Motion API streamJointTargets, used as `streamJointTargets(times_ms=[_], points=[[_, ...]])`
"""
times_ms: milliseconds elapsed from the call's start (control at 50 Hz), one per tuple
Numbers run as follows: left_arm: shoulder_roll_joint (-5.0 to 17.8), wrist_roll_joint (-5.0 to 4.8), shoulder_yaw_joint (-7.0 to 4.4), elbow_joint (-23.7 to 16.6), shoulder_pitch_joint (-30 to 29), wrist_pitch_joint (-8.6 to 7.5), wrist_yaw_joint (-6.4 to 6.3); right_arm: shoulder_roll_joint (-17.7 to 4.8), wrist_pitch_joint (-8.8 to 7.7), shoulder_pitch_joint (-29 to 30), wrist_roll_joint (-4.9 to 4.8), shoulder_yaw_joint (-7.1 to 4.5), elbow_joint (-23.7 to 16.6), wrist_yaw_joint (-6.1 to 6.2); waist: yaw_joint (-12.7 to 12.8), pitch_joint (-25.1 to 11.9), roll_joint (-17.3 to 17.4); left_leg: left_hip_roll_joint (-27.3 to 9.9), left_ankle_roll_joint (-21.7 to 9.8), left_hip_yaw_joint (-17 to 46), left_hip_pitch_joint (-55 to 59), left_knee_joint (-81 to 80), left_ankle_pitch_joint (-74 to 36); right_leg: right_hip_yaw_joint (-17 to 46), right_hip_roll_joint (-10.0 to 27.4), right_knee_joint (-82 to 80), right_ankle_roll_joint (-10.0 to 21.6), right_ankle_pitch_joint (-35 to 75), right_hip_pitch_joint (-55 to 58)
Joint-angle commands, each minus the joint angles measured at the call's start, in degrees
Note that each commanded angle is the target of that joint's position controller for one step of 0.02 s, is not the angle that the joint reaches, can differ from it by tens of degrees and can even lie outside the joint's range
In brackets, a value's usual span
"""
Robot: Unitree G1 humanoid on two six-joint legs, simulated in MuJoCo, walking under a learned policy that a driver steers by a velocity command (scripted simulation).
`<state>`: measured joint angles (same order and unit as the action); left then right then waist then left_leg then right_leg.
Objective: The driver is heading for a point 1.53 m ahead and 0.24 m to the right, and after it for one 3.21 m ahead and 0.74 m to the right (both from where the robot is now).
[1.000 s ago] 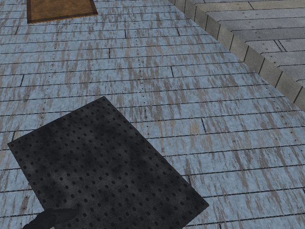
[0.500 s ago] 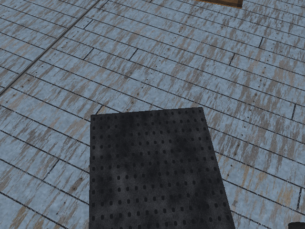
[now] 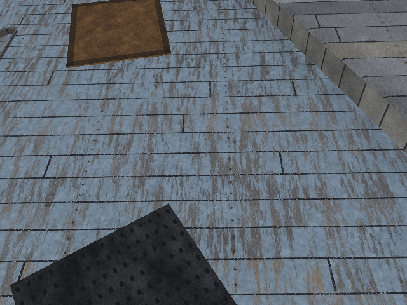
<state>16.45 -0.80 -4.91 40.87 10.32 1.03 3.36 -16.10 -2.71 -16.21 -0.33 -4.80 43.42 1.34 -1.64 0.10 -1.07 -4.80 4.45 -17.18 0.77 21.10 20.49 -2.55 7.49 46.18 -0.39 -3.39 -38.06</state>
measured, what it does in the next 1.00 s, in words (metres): walks ahead, turning right: right foot, then left foot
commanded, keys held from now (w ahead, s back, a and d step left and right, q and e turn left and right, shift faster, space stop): e+shift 0.52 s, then shift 0.06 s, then q+shift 0.08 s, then w+q+shift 0.34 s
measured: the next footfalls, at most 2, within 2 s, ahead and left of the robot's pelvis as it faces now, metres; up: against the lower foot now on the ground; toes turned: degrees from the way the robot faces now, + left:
right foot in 0.06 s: +0.19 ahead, -0.13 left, +0.00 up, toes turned -8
left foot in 0.64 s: +0.36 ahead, +0.00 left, +0.00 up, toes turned -44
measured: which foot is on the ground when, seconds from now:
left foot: down 0.00-0.04, up 0.06-0.62, down 0.64-0.94, up 0.96-1.00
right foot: up 0.00-0.04, down 0.06-0.64, up 0.66-0.92, down 0.94-1.00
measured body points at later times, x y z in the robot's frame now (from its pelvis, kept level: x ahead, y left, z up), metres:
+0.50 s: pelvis +0.15 -0.05 +0.01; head +0.17 -0.09 +0.45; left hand +0.43 +0.14 -0.05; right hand +0.18 -0.39 -0.09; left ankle +0.33 +0.06 -0.68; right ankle +0.15 -0.12 -0.73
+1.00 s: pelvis +0.27 -0.08 +0.01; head +0.29 -0.08 +0.46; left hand +0.52 +0.11 -0.08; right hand +0.25 -0.37 -0.10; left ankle +0.33 +0.02 -0.71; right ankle +0.16 -0.17 -0.73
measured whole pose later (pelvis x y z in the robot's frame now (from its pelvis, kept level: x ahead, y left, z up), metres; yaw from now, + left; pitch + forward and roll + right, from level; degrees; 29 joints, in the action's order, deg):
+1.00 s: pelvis +0.27 -0.08 +0.01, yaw -25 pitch +3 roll -1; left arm 16.7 -0.1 -3.6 38.1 13.3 -4.8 -0.9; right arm -16.2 -0.5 -17.5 -3.4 -3.2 38.1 0.4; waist -0.1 -1.5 1.2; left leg 4.0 -0.5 9.0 -25.1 43.4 20.1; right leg 0.9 -1.1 22.1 0.0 -16.7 -8.7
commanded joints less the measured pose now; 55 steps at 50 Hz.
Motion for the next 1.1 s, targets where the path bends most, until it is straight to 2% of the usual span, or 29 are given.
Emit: streamJointTargets(times_ms=[20, 40, 60, 80, 100, 120, 140, 160, 220, 280, 360, 520, 620, 640, 660, 680, 700, 720, 740, 780, 840, 900, 920, 940, 960, 980, 1020, 1060, 1100], points=[[6.02, -0.15, -1.97, -4.91, 1.15, 0.28, 0.16, -11.24, 0.12, 7.17, -2.82, -3.48, -4.62, -0.65, 3.62, 0.74, 6.6, -14.04, -8.45, 2.71, -4.01, 5.6, -42.37, -5.95, -5.01, -4.81, 3.49, -7.05, 9.94], [8.65, -0.03, -3.51, -3.61, 7.87, 0.2, -0.56, -10.46, 0.38, 7.81, -3.77, -3.31, -4.37, -1.28, 7.5, -2.85, 4.38, -11.95, -6.34, 1.06, -5.05, 16.83, -46.66, -7.58, -8.62, -10.24, 5.69, -4.03, 19.38], [13.66, 0.28, -5.66, -2.16, 14.68, 0.1, -2.17, -8.45, -0.04, 4.9, -3.33, -2.57, -4.18, -1.94, 10.38, -5.76, -2.67, -7.87, -2.29, 1.57, -13.43, 33.15, -33.67, -2.14, -9.85, -16.67, 8.52, 9.77, 32.21], [21.6, -0.23, -6.64, -3.47, 11.28, 0.51, -3.04, -0.3, -0.54, -0.33, 1.96, -0.35, -6.9, -2.02, 1.08, -7.49, -20.54, 1.47, 1.86, 4.67, -35.09, 54.44, 20.38, 21.2, 2.95, -12.25, 15.82, 34.83, 44.94], [21.37, 1.2, -6.03, -7.95, 10.65, -1.16, -1.68, -3.99, -1.29, -3.03, 1.91, -0.32, -7.32, -1.76, 2.6, -24.68, -14.39, 6.08, 1.85, 20.54, -41.48, 64.28, 23.26, 46.78, 12.42, -22.06, 25.82, 12.43, 52.28], [17.28, 0.84, -5.02, -8.26, 11.1, -2.54, -0.49, -8.41, -1.58, 6.26, -0.41, -1.32, -8.32, -1.14, 6.78, -21.85, -2.74, 4.99, -0.32, 23.99, -44.65, 63.33, 15.73, 44.57, 11.14, -27.8, 22.48, 1.89, 50.84], [15.44, -0.11, -4.45, -7.5, 9.01, -3.13, -0.79, -7.17, -1.61, 9.84, -0.63, -0.95, -9.6, -0.12, 5.25, -14.35, -1.03, 4.03, -1.89, 23.74, -47.52, 58.97, 9.66, 40.62, 9.14, -28.81, 19.75, -5.76, 45.03], [12.28, -0.91, -3.46, -8.18, 5.18, -2.94, -1.45, -7.02, -1.21, 9.94, 0.69, -0.89, -8.46, 0.9, 3.37, -9.8, 0.99, 1.99, -2.44, 24.79, -46.14, 54.86, 5.27, 36.65, 6.79, -28.85, 16.92, -8.65, 38.05], [10.09, 0.84, -2.76, -11.3, -1.52, -1.88, -3.44, -7.91, 0.13, 8.62, 1.57, -1.71, -7.41, 0.92, -0.42, -6.96, -2.22, 2.17, -3.04, 25.18, -37.39, 46.19, -0.35, 28.32, 1.71, -29.63, 14.13, -0.74, 24.67], [11.74, 0.18, -3.34, -11.32, 0.32, -1.08, -4.84, -5.55, 0.44, 9.26, 1.98, -1.06, -6.53, 0.7, 0.18, -8.42, -0.61, 4.63, -1.07, 25.11, -37.71, 40.09, -3.55, 26.22, -0.38, -27.18, 13.68, 7.71, 24.88], [11.64, -0.57, -3.14, -11.8, 0.31, 0.43, -5.96, -5.84, 1.01, 12.19, 1.19, -1.03, -6.82, 0.91, 1.29, -7.41, -3.19, 6.72, 0.55, 27.05, -40.44, 33.19, -7.51, 29.73, -2.18, -26.34, 11.63, -1.22, 26.27], [11.83, -0.52, -3.24, -12.67, -0.27, 1.74, -5.95, -6.94, -0.87, 16.44, 0.72, -1.33, -7.56, 0.08, 3.5, -5.54, -7.72, 9.26, 0.02, 28.71, -34.98, 19.37, -7.58, 36.37, -4.73, -21.27, 10.55, 2.3, 29.09], [8.67, -0.23, -1.29, -13.31, -2.76, 1.72, -5.4, -7.81, -1.9, 11.1, 0.88, -1.51, -5.8, -1.54, 1.72, -8.03, -7.73, 6.64, -2.53, 25.42, -17.98, 3.65, -17.54, 35.35, -5.55, -14.97, 8.66, 11.06, 28.8], [5.96, 0.2, -0.25, -12.02, 0.82, 1.43, -5.08, -8.14, -1.84, 12.21, 1.51, -1.26, -6.54, -1.62, 2.9, -8.46, -2.64, 1.79, -4.95, 29.51, -11.5, -0.54, -26.76, 32.48, -8.22, -11.89, 6.32, -0.52, 26.12], [2.67, 1.75, 1.07, -10.51, 6.58, 1.0, -4.65, -9.48, -1.2, 14.73, 2.64, -0.76, -8.43, -1.39, 6.18, -10.03, 9.53, -8.24, -10.1, 39.75, -5.7, -1.07, -41.36, 25.27, -14.66, -3.42, 2.8, -25.6, 22.44], [4.41, 1.45, 0.84, -10.39, 7.61, 0.76, -4.64, -5.46, -0.87, 11.31, 3.88, 0.73, -5.96, -1.49, 6.76, -9.36, 16.26, -12.74, -18.39, 50.09, -7.24, -3.58, -27.34, 19.5, -15.38, -2.79, -0.76, -34.2, 18.46], [7.46, 1.61, 0.33, -10.4, 4.55, 0.42, -4.74, -5.08, -0.62, 9.91, 1.88, 0.78, -5.98, -1.9, 4.08, -6.69, 13.37, -10.64, -19.01, 53.39, -7.51, -6.88, -3.1, 16.3, -11.76, -1.38, -2.11, -29.61, 14.77], [9.63, 1.11, -0.34, -11.2, -0.66, -0.09, -4.46, -9.44, 0.28, 5.13, -0.24, -0.73, -4.96, -1.83, 0.46, -4.25, 12.41, -8.89, -18.18, 53.85, -6.49, -9.51, 14.83, 12.2, -12.27, 1.36, -2.36, -27.81, 9.82], [10.01, 1.0, -0.71, -10.82, -2.03, -0.62, -4.17, -12.19, 0.91, 3.12, -1.13, -1.23, -4.79, -1.38, 0.06, -2.38, 11.52, -8.58, -16.96, 54.92, -7.34, -10.89, 20.54, 10.19, -11.68, 4.74, -2.97, -27.57, 7.6], [8.17, 1.03, -0.12, -10.61, -2.62, -2.67, -3.38, -13.01, 1.35, 2.87, -1.44, -1.2, -5.41, -0.5, 1.04, 0.25, 10.51, -5.51, -14.7, 51.62, -12.15, -12.32, 17.69, 7.95, -10.58, 2.21, -2.52, -24.24, 10.65], [3.29, 1.22, 0.94, -9.1, -2.19, -5.76, -3.12, -10.42, 1.89, 4.48, -1.59, -0.84, -7.12, 0.41, 2.77, 0.06, 11.96, 2.09, -12.64, 43.39, -18.09, -11.77, 8.73, 4.49, -13.06, -13.06, -1.25, -20.19, 23.63], [4.1, -0.38, 0.09, -6.87, 0.97, -6.93, -3.56, -9.09, 2.47, 6.82, -2.08, -0.84, -9.73, 0.52, 5.16, -0.64, 10.05, 4.75, -11.04, 42.48, -22.09, -6.91, 7.0, 3.22, -11.71, -30.62, 0.38, -6.15, 34.95], [6.31, -0.43, -0.64, -5.23, 5.7, -6.96, -4.15, -7.61, 2.18, 8.75, -2.28, -0.5, -11.3, 0.25, 7.0, -2.44, 9.34, 6.24, -8.19, 40.68, -30.73, -3.08, 6.03, 4.5, -7.38, -31.36, 1.48, -4.46, 46.24], [8.05, -0.39, -1.1, -4.06, 11.52, -6.8, -4.82, -3.48, 1.56, 8.76, -2.65, 0.74, -12.27, -0.34, 8.94, -6.59, 3.36, 7.98, -5.66, 36.3, -41.28, 9.78, 9.39, 11.07, 2.07, -29.62, 3.59, -9.21, 58.29], [10.66, 0.38, -1.45, -4.8, 11.3, -6.32, -4.86, -0.23, 0.39, 7.2, -3.26, 1.88, -13.97, -1.21, 7.59, -6.26, -7.55, 9.63, -5.51, 29.05, -51.71, 23.05, 7.85, 24.6, 12.97, -29.57, 7.86, -21.77, 59.48], [12.46, 1.42, -2.4, -4.51, 8.29, -6.32, -4.62, -2.49, -0.62, 9.11, -4.07, 1.8, -16.26, -1.67, 6.5, -1.75, -13.17, 2.5, -5.2, 26.12, -59.54, 32.46, 4.94, 33.87, 20.22, -33.48, 12.71, -33.15, 52.56], [7.41, 1.09, -0.96, -4.44, 7.29, -6.5, -5.0, -5.65, -0.29, 8.44, -2.74, 0.91, -14.51, -2.2, 6.05, 1.98, -7.16, 0.15, -4.52, 24.18, -63.3, 42.95, 0.08, 25.73, 14.92, -34.46, 9.93, -29.48, 51.1], [7.08, 1.23, -0.46, -3.21, 9.0, -6.51, -4.82, -4.47, 0.31, 8.22, -1.64, 1.34, -14.48, -2.94, 6.15, 4.15, -3.72, -1.52, -4.24, 22.8, -64.33, 49.26, -3.77, 17.06, 11.88, -35.1, 8.54, -20.13, 48.53], [7.81, 1.67, -0.31, -1.86, 9.76, -6.76, -4.66, -3.48, 0.37, 9.43, -1.7, 1.8, -15.1, -3.64, 5.92, 5.98, -3.66, -2.56, -3.7, 21.52, -62.59, 51.65, -8.32, 9.73, 9.49, -37.01, 7.96, -14.24, 43.89]])
Keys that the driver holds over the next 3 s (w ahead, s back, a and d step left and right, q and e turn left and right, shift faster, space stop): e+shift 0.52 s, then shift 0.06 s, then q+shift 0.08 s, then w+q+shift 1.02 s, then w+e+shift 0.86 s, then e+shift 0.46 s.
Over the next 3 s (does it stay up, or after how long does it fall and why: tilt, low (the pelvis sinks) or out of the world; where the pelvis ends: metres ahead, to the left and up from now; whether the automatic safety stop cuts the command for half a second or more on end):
stays up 1.80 -0.08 0.00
